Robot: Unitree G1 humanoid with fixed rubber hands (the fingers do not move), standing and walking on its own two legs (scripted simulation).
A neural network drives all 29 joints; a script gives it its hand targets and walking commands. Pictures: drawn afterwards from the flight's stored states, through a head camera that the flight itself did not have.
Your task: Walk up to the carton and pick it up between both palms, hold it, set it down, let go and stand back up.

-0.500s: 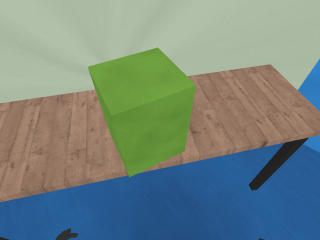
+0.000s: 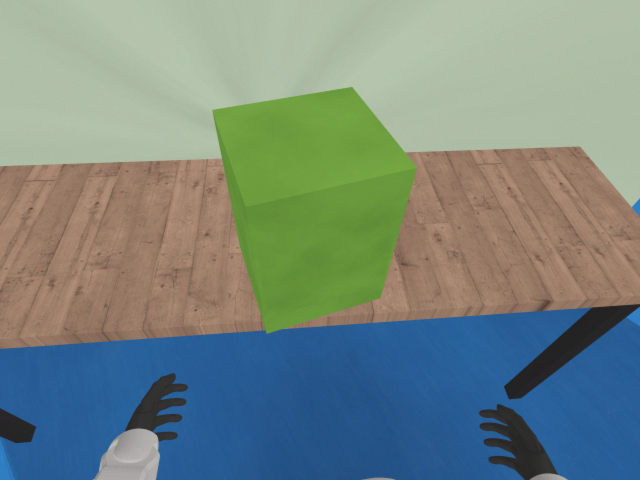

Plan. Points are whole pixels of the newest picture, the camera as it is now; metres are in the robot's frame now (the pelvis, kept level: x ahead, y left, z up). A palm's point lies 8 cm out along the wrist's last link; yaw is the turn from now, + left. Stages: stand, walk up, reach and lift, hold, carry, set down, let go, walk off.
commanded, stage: reach and lift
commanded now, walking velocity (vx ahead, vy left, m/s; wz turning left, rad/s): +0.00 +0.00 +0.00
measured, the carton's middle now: (307, 216) +0.47 +0.00 +0.04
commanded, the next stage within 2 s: none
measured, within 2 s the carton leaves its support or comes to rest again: neither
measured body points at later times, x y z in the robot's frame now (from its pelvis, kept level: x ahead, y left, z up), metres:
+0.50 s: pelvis +0.02 +0.00 +0.02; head +0.03 +0.00 +0.46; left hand +0.23 +0.20 -0.05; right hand +0.18 -0.26 -0.06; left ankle -0.02 +0.13 -0.73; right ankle +0.05 -0.09 -0.73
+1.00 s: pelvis +0.04 +0.01 +0.02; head +0.02 +0.02 +0.47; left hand +0.25 +0.18 -0.02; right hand +0.24 -0.25 -0.03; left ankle -0.02 +0.13 -0.73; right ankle +0.05 -0.09 -0.73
